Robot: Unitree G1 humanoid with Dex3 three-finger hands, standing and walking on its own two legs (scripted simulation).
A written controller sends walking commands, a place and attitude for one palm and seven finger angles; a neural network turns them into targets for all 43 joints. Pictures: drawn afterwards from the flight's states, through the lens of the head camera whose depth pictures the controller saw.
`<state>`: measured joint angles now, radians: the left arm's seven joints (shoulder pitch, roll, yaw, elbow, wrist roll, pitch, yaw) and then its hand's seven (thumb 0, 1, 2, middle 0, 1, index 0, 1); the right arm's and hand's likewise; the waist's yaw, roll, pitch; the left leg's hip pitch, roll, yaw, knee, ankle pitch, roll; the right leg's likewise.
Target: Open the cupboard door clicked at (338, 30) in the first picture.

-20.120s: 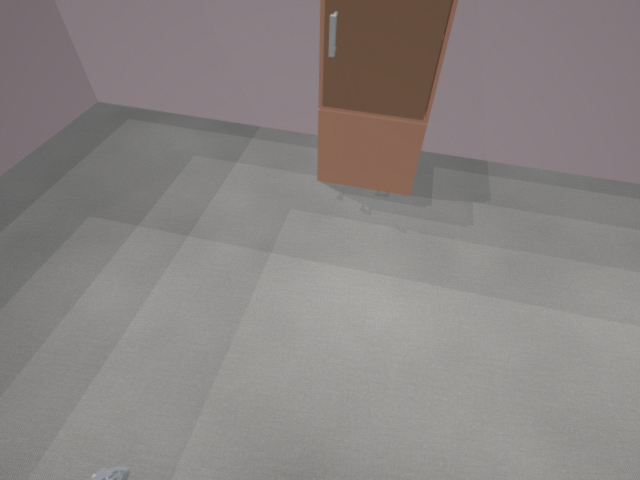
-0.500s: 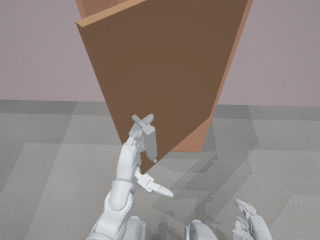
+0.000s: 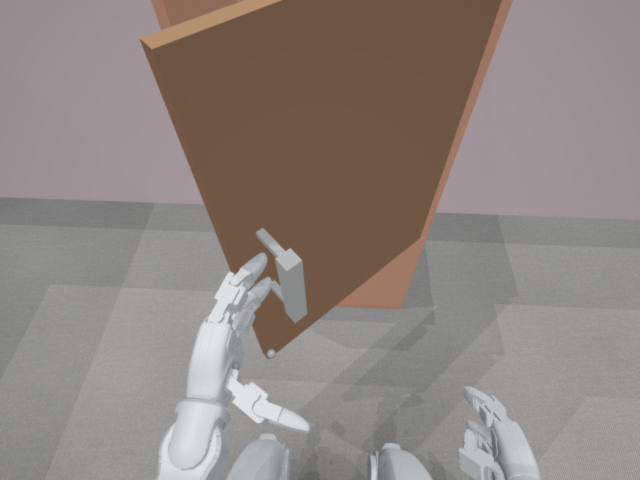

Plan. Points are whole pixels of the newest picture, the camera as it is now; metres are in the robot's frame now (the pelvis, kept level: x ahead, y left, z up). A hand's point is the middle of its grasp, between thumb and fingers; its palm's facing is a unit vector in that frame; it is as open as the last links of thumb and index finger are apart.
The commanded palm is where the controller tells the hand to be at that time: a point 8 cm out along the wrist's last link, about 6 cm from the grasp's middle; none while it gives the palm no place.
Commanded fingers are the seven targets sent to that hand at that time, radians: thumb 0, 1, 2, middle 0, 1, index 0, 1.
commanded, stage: slide the hand sideways off the handle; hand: left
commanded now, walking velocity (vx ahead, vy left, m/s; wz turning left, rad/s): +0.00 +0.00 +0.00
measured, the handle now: (282, 277) +0.35 +0.07 +0.05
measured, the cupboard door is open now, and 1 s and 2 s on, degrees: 43 43 43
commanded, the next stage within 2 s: draw the hand back to the body in 0.38 s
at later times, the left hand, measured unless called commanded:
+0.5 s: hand (219, 384) +0.22 +0.12 +0.04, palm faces -0.05 -1.00 -0.01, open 16.3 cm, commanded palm +0.20 +0.18 +0.05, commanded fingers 0.00 -0.50 0.30 -0.15 -0.30 -0.15 -0.30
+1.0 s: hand (134, 375) +0.21 +0.17 +0.13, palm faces -0.03 -1.00 -0.07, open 16.1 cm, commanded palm +0.18 +0.23 +0.14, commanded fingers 0.00 -0.25 0.41 -0.16 -0.30 -0.16 -0.30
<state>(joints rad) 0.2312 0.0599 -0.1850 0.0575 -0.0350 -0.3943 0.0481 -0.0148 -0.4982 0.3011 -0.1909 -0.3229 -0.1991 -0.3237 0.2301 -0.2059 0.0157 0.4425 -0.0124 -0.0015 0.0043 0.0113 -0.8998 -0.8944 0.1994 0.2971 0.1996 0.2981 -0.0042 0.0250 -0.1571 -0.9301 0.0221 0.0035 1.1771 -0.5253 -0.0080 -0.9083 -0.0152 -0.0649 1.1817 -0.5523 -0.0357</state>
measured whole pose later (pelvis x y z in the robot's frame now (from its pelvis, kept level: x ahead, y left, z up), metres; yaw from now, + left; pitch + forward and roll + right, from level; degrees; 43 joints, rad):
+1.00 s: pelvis +0.02 +0.01 +0.03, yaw +1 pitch +10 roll -2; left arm 0.57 0.23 0.07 -0.33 -0.24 -0.24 -0.18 -0.01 -0.47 0.31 -0.15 -0.30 -0.15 -0.30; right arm 0.29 -0.23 0.03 0.40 0.04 -0.08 -0.07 0.01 -0.90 -0.89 0.20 0.30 0.20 0.30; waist 0.00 0.05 -0.16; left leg -0.70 0.02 -0.02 1.03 -0.50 0.01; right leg -0.65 0.00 -0.09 0.98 -0.50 -0.02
